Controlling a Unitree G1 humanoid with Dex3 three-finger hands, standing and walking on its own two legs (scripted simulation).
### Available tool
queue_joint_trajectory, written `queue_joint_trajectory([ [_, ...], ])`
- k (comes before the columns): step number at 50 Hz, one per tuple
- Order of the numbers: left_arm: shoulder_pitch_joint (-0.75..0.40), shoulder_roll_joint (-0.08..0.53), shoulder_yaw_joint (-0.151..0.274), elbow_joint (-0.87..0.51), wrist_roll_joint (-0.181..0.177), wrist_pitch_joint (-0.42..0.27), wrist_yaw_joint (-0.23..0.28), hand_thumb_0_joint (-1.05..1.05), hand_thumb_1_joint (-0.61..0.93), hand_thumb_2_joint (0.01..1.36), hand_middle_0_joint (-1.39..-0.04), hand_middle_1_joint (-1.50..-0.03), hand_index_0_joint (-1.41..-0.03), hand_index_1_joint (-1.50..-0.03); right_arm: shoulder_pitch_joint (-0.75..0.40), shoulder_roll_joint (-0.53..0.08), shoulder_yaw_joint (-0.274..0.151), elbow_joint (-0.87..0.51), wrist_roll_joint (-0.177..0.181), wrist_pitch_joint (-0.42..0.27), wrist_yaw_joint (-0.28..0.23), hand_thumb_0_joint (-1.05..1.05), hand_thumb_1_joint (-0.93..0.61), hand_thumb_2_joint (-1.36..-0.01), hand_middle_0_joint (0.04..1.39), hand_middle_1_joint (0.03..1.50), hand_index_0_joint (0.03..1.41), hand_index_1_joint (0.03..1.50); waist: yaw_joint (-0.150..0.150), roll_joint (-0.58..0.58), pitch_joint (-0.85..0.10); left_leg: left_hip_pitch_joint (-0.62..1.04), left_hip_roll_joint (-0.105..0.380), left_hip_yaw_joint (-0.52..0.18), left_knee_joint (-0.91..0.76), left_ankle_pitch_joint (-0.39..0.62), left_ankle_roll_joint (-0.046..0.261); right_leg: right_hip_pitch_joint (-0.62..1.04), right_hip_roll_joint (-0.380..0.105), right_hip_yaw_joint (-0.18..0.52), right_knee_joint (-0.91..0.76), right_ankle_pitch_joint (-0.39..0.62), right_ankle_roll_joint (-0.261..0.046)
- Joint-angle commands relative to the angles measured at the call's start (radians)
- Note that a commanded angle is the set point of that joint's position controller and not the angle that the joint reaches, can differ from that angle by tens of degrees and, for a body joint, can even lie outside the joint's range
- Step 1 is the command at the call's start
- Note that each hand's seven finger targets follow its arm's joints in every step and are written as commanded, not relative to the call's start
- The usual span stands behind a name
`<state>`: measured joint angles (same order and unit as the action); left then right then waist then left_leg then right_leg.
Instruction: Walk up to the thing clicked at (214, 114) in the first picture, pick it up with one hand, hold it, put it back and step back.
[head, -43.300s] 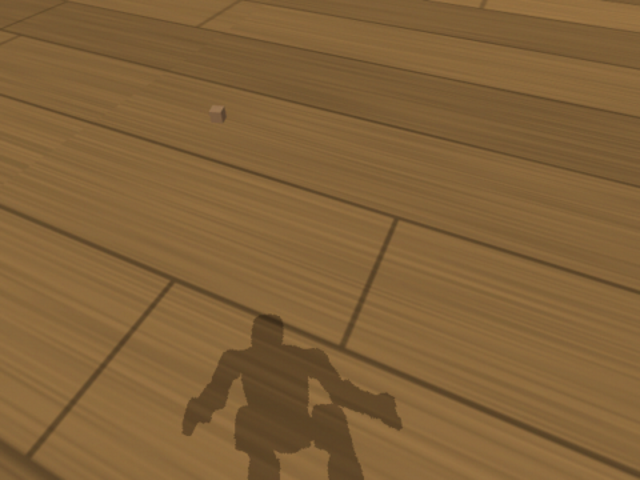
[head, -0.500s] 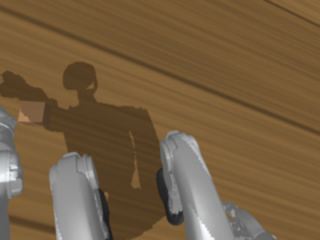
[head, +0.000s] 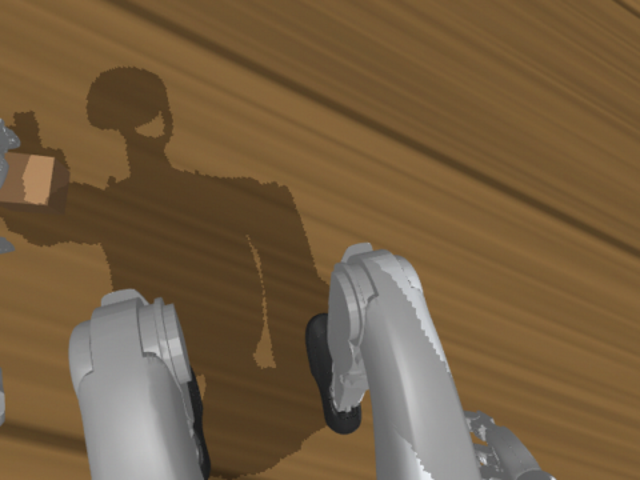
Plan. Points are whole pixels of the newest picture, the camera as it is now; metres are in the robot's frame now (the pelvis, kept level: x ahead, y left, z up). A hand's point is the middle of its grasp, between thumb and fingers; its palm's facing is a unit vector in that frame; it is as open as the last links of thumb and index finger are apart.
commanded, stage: go down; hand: left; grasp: from above
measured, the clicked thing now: (32, 185) +0.49 +0.31 -0.28
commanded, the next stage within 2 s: withdraw in 0.48 s
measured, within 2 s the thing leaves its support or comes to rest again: neither
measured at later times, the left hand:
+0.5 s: hand out of the picture +0.40 +0.32 -0.07, palm faces -0.38 -0.29 -0.88, open 13.8 cm
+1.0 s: hand out of the picture +0.41 +0.34 +0.09, palm faces -0.22 -0.42 -0.88, open 13.6 cm
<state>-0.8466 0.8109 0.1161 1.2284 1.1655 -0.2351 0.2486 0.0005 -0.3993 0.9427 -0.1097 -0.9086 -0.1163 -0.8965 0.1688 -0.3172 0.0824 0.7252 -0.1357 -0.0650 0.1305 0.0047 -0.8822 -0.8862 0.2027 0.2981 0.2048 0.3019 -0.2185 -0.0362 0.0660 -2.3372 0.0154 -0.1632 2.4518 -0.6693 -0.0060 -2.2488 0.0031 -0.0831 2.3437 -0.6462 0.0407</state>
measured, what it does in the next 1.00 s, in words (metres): rises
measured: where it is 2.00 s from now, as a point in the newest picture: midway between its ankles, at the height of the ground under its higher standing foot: (265, 417)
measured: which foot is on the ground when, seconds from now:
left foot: down 0.00-1.00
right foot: down 0.00-1.00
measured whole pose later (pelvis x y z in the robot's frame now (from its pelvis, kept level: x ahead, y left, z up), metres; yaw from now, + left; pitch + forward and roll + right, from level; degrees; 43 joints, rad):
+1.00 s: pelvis +0.01 -0.01 +0.18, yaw +5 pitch +34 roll -5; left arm -0.77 0.55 0.12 1.10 0.75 0.26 0.21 0.00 -0.40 0.89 -0.13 -0.95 -0.15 -0.92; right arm 0.21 -0.27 0.01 0.70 0.00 -0.03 0.04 0.01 -0.89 -0.89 0.20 0.30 0.20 0.30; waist -0.13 0.06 -0.19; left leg -1.81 0.04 -0.08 1.85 -0.63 -0.01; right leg -1.77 -0.01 -0.05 1.79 -0.61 0.02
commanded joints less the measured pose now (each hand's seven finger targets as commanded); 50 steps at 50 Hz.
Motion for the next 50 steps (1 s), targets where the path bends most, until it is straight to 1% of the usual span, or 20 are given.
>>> queue_joint_trajectory([
  [1,-0.281,0.301,0.066,-0.219,0.006,-0.036,0.074,0.0,-0.368,0.93,-0.147,-0.788,-0.146,-0.805,0.211,-0.273,-0.101,-0.027,-0.011,0.004,-0.017,0.0,-0.89,-0.895,0.198,0.299,0.198,0.299,-0.008,0.418,-0.783,0.648,0.001,0.083,-0.259,0.229,-0.002,0.281,0.023,-0.115,-0.211,0.175,-0.082],
  [3,-0.284,0.354,0.107,-0.263,0.009,-0.028,0.092,0.0,-0.368,0.95,-0.147,-0.788,-0.146,-0.805,0.224,-0.269,-0.109,-0.028,-0.01,0.01,-0.017,0.0,-0.89,-0.895,0.198,0.299,0.198,0.299,0.013,0.427,-0.836,0.67,0.002,0.087,-0.265,0.219,0.002,0.289,0.022,-0.104,-0.221,0.167,-0.087],
  [7,-0.262,0.26,0.064,-0.276,-0.026,0.01,0.097,0.0,-0.368,0.903,-0.147,-0.788,-0.146,-0.805,0.216,-0.242,-0.12,-0.036,0.002,0.008,-0.011,0.0,-0.891,-0.895,0.198,0.299,0.198,0.299,0.017,0.454,-0.891,0.69,0.005,0.098,-0.303,0.245,0.008,0.316,0.025,-0.094,-0.228,0.216,-0.077],
  [8,-0.215,0.247,0.07,-0.214,-0.032,0.024,0.098,0.0,-0.448,0.967,-0.067,-0.868,-0.066,-0.885,0.222,-0.254,-0.127,-0.027,0.005,0.011,-0.011,0.0,-0.87,-0.878,0.203,0.299,0.202,0.299,0.017,0.414,-0.821,0.658,0.002,0.092,-0.31,0.239,0.009,0.292,0.022,-0.099,-0.236,0.207,-0.081],
  [9,-0.209,0.302,0.109,-0.23,-0.03,0.038,0.098,0.0,-0.368,0.923,-0.147,-0.788,-0.146,-0.805,0.246,-0.251,-0.132,-0.019,0.009,0.017,-0.01,0.0,-0.891,-0.895,0.198,0.299,0.198,0.299,0.032,0.411,-0.858,0.666,0.004,0.099,-0.318,0.239,0.014,0.325,0.025,-0.091,-0.249,0.211,-0.078],
  [11,-0.213,0.175,0.037,-0.278,-0.066,0.057,0.073,0.0,-0.368,0.89,-0.147,-0.788,-0.146,-0.805,0.237,-0.24,-0.142,-0.041,0.014,0.023,-0.006,0.0,-0.893,-0.896,0.199,0.299,0.198,0.299,0.022,0.408,-0.855,0.663,0.0,0.105,-0.339,0.242,0.015,0.343,0.022,-0.087,-0.274,0.219,-0.082],
  [13,-0.201,0.11,-0.005,-0.344,-0.125,0.075,0.037,0.0,-0.368,0.876,-0.147,-0.788,-0.146,-0.805,0.207,-0.217,-0.148,-0.067,0.035,0.02,-0.001,0.0,-0.893,-0.896,0.199,0.299,0.198,0.299,0.05,0.4,-0.901,0.7,0.004,0.1,-0.385,0.225,0.021,0.356,0.025,-0.08,-0.294,0.216,-0.078],
  [14,-0.141,0.146,0.036,-0.277,-0.139,0.09,0.024,0.0,-0.447,0.937,-0.067,-0.868,-0.067,-0.885,0.226,-0.235,-0.161,-0.041,0.042,0.023,-0.006,0.0,-0.872,-0.879,0.203,0.299,0.201,0.299,0.046,0.37,-0.869,0.688,0.004,0.096,-0.395,0.222,0.023,0.36,0.024,-0.079,-0.3,0.218,-0.074],
  [15,-0.162,0.128,0.013,-0.374,-0.153,0.093,0.008,0.0,-0.367,0.871,-0.147,-0.788,-0.147,-0.805,0.211,-0.217,-0.159,-0.073,0.05,0.025,-0.003,0.0,-0.893,-0.896,0.199,0.299,0.198,0.299,0.073,0.395,-0.923,0.694,0.0,0.108,-0.411,0.234,0.024,0.405,0.026,-0.069,-0.31,0.231,-0.075],
  [16,-0.086,0.173,0.074,-0.304,-0.168,0.108,0.001,0.0,-0.447,0.935,-0.067,-0.868,-0.068,-0.885,0.23,-0.228,-0.174,-0.048,0.057,0.031,-0.007,0.0,-0.876,-0.881,0.202,0.299,0.201,0.299,0.077,0.331,-0.899,0.676,0.0,0.103,-0.419,0.215,0.03,0.411,0.024,-0.065,-0.321,0.22,-0.073],
  [17,-0.094,0.078,0.003,-0.353,-0.186,0.113,-0.018,0.0,-0.452,0.942,-0.054,-0.948,-0.061,-0.96,0.206,-0.201,-0.166,-0.078,0.063,0.033,-0.003,0.0,-0.871,-0.879,0.203,0.299,0.202,0.299,0.079,0.332,-0.897,0.671,-0.003,0.114,-0.426,0.232,0.031,0.438,0.026,-0.058,-0.338,0.236,-0.072],
  [20,-0.094,0.084,0.036,-0.406,-0.238,0.129,-0.038,0.0,-0.447,0.932,-0.052,-0.998,-0.064,-0.984,0.2,-0.199,-0.173,-0.087,0.08,0.039,-0.01,0.0,-0.874,-0.88,0.202,0.299,0.201,0.299,0.086,0.27,-0.868,0.652,-0.006,0.106,-0.475,0.166,0.042,0.454,0.023,-0.046,-0.386,0.195,-0.071],
  [22,-0.143,0.06,0.014,-0.448,-0.257,0.133,-0.043,0.0,-0.461,0.943,-0.052,-0.998,-0.06,-0.988,0.182,-0.188,-0.168,-0.099,0.088,0.04,-0.016,0.0,-0.876,-0.881,0.202,0.299,0.201,0.299,0.074,0.268,-0.843,0.66,-0.006,0.102,-0.507,0.131,0.043,0.466,0.02,-0.039,-0.416,0.177,-0.07],
  [25,-0.18,0.107,0.056,-0.439,-0.251,0.157,-0.021,0.0,-0.472,0.951,-0.053,-1.006,-0.059,-0.999,0.178,-0.183,-0.161,-0.102,0.093,0.04,-0.028,0.0,-0.875,-0.882,0.202,0.299,0.201,0.299,0.079,0.244,-0.843,0.676,-0.009,0.108,-0.535,0.098,0.043,0.492,0.02,-0.025,-0.459,0.143,-0.071],
  [27,-0.224,0.1,0.051,-0.417,-0.249,0.18,-0.001,0.0,-0.359,0.848,-0.138,-0.902,-0.166,-0.868,0.16,-0.178,-0.154,-0.105,0.092,0.038,-0.037,0.0,-0.897,-0.897,0.199,0.299,0.199,0.299,0.069,0.25,-0.846,0.698,-0.011,0.105,-0.563,0.069,0.041,0.498,0.02,-0.022,-0.486,0.111,-0.073],
  [29,-0.197,0.031,0.021,-0.336,-0.27,0.215,0.008,0.0,-0.441,0.931,-0.059,-0.986,-0.087,-0.953,0.166,-0.168,-0.15,-0.104,0.094,0.034,-0.043,0.0,-0.878,-0.885,0.2,0.299,0.2,0.299,0.057,0.226,-0.786,0.7,-0.012,0.105,-0.6,0.038,0.038,0.504,0.024,-0.021,-0.527,0.077,-0.073],
  [34,-0.203,0.017,0.025,-0.252,-0.309,0.312,0.003,0.0,-0.44,0.914,-0.063,-0.984,-0.087,-0.951,0.17,-0.176,-0.157,-0.092,0.102,0.025,-0.058,0.0,-0.879,-0.884,0.202,0.299,0.201,0.299,0.074,0.256,-0.809,0.782,-0.011,0.089,-0.695,0.021,0.029,0.559,0.025,-0.018,-0.576,0.071,-0.074],
  [44,-0.26,0.036,0.032,-0.302,-0.383,0.454,-0.01,0.0,-0.477,0.947,-0.063,-0.977,-0.079,-0.956,0.171,-0.13,-0.141,-0.093,0.133,0.019,-0.092,0.0,-0.885,-0.889,0.199,0.299,0.199,0.299,0.086,0.189,-0.849,0.86,-0.011,0.138,-0.8,0.115,0.038,0.803,0.028,0.014,-0.77,0.116,-0.066],
  [47,-0.238,0.019,0.04,-0.296,-0.399,0.489,-0.002,0.0,-0.332,0.879,-0.194,-0.897,-0.207,-0.876,0.176,-0.126,-0.139,-0.078,0.14,0.012,-0.101,0.0,-0.894,-0.896,0.199,0.299,0.198,0.299,0.096,0.2,-0.852,0.929,-0.006,0.131,-0.852,0.142,0.033,0.835,0.025,0.011,-0.798,0.147,-0.07],
  [50,-0.228,-0.004,0.024,-0.261,-0.408,0.522,0.003,0.0,-0.406,0.852,-0.112,-1.013,-0.132,-0.993,0.172,-0.117,-0.134,-0.069,0.143,0.003,-0.117,0.0,-0.884,-0.887,0.201,0.299,0.2,0.299,0.085,0.193,-0.818,0.996,0.002,0.124,-0.899,0.158,0.028,0.855,0.027,0.005,-0.84,0.165,-0.073],
])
